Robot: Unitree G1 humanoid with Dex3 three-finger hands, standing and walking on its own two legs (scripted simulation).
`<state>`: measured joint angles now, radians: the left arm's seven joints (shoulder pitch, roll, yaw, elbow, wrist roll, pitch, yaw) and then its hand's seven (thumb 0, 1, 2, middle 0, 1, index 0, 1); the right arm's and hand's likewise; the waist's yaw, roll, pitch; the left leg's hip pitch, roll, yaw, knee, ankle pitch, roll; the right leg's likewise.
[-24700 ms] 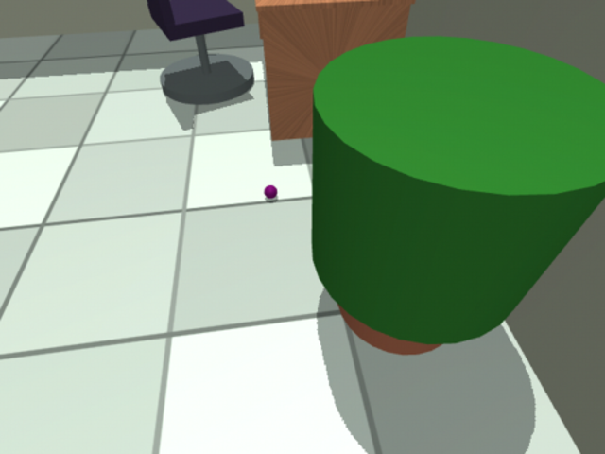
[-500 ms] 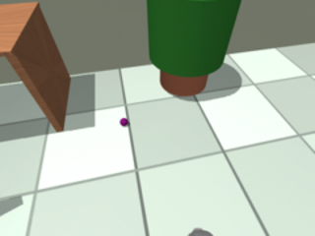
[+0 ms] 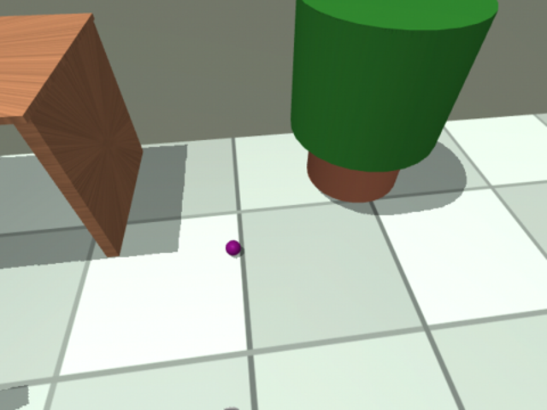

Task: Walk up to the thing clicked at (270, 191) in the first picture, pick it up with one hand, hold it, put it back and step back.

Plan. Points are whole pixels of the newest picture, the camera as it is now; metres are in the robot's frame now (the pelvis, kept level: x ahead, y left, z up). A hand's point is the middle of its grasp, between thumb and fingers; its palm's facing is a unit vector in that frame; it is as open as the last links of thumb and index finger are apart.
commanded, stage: walk up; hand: left
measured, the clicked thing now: (233, 247) +0.86 +0.24 -0.72
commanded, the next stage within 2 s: none
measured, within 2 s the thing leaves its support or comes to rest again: neither
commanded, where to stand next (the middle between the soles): +0.42 +0.02 m, yaw -1 degrees
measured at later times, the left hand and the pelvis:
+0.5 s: hand (144, 331) +0.27 +0.27 -0.12, palm faces -0.07 -0.91 -0.41, open 7.4 cm; pelvis +0.18 +0.00 +0.00, yaw -2 degrees
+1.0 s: hand (137, 285) +0.38 +0.32 -0.15, palm faces -0.10 -0.93 -0.35, open 7.4 cm; pelvis +0.31 +0.05 +0.01, yaw -3 degrees
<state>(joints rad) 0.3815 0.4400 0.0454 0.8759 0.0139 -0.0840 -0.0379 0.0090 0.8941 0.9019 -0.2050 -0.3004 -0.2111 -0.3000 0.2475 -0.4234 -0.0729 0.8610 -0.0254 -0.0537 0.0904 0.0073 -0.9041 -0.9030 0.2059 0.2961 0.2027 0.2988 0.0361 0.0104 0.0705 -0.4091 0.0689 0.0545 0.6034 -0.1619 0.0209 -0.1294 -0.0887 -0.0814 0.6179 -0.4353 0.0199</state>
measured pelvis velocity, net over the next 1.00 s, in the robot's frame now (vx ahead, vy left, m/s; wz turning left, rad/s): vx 0.31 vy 0.05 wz -0.05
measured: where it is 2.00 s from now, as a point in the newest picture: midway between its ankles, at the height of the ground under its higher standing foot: (277, 379)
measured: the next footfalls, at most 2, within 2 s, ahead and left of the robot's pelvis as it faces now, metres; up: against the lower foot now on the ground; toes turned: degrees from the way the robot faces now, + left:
right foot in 0.40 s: +0.27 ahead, -0.13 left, +0.00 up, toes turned -6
left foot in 0.76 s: +0.40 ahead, +0.16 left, +0.00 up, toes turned +3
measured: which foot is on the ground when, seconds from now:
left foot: down 0.00-0.42, up 0.44-0.74, down 0.76-1.00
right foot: down 0.00-0.00, up 0.02-0.38, down 0.40-0.78, up 0.80-1.00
